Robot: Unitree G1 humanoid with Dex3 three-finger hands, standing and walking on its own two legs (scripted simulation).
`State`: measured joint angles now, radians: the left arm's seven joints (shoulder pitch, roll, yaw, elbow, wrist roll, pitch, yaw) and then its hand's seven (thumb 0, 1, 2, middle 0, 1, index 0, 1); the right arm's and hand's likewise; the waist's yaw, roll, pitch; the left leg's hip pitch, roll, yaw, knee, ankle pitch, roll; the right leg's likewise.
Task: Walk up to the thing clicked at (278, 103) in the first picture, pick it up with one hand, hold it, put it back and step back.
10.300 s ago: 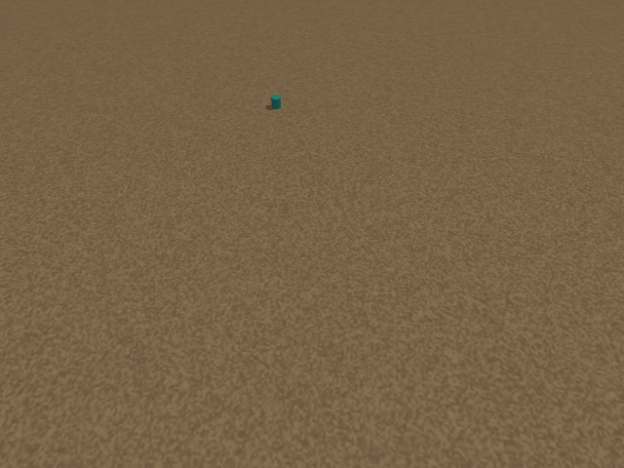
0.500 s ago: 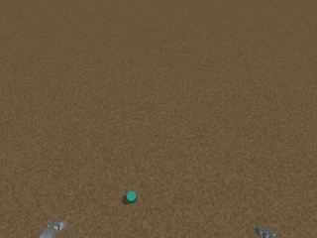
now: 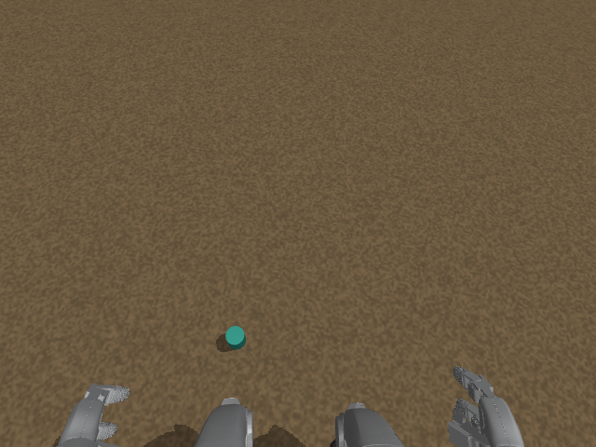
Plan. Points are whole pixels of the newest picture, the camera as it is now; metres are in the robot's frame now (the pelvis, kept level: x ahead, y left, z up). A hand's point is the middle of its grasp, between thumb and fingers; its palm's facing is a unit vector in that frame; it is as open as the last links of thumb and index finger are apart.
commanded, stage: rise first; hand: left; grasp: from above
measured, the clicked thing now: (236, 337) +0.41 +0.16 -0.67
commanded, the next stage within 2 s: none
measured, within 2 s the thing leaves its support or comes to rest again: neither
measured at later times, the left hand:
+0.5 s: hand (157, 411) +0.19 +0.25 -0.29, palm faces -0.40 -0.62 -0.68, open 13.6 cm
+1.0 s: hand (186, 366) +0.29 +0.24 -0.44, palm faces -0.47 -0.20 -0.86, open 13.9 cm
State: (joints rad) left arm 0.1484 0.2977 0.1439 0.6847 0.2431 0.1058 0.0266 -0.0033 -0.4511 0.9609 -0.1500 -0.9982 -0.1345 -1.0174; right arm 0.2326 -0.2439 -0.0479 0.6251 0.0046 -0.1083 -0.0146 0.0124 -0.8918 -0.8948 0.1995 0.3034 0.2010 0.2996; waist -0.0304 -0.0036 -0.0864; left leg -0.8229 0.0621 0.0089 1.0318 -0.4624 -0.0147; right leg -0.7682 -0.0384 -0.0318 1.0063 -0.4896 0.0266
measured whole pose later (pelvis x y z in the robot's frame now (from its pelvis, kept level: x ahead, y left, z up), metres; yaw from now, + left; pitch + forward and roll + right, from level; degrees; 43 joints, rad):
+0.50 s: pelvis -0.03 +0.00 -0.14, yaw -1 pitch +30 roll -2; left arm -0.03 0.35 0.05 0.63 0.59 0.02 0.15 -0.01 -0.45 0.92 -0.19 -0.96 -0.18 -0.98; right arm 0.09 -0.26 -0.04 0.61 0.00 -0.21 0.01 0.01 -0.88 -0.89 0.20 0.30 0.20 0.30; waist -0.03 0.00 -0.20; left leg -1.52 0.06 -0.03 1.64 -0.63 -0.02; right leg -1.46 -0.05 -0.02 1.63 -0.68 0.03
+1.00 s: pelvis -0.09 +0.00 -0.29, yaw -4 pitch +32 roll -4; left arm -0.59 0.48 0.03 1.10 0.99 -0.09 0.30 0.00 -0.52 1.01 -0.14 -0.97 -0.12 -0.99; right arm 0.13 -0.25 -0.05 0.76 -0.06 -0.10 0.05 0.01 -0.91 -0.90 0.20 0.30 0.20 0.30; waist -0.09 0.01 -0.15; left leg -2.06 0.07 -0.09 2.10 -0.62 -0.02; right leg -1.98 -0.02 -0.03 2.09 -0.67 0.02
